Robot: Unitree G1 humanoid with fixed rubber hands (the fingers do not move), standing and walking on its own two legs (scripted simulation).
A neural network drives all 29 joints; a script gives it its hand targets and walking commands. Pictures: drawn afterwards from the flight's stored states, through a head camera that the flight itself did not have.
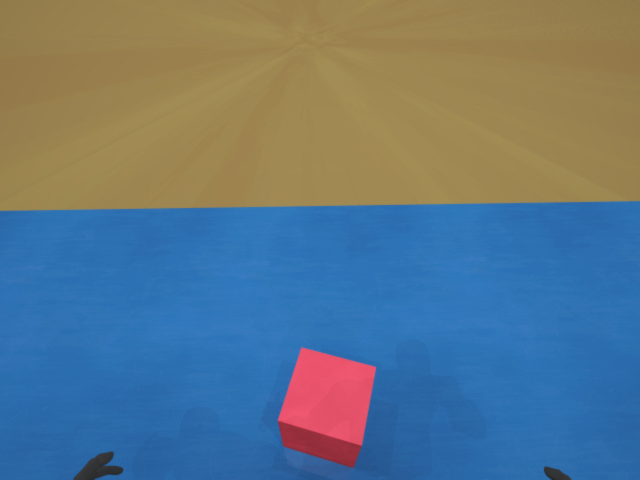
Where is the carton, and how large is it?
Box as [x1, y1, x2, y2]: [278, 347, 375, 467]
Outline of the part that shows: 301,347 278,418 283,445 353,467 361,446 375,367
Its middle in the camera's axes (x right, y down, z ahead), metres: +0.03 +0.47 +1.09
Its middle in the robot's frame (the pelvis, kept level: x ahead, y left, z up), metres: +0.41 -0.01 -0.66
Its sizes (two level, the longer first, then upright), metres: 0.210 0.200 0.250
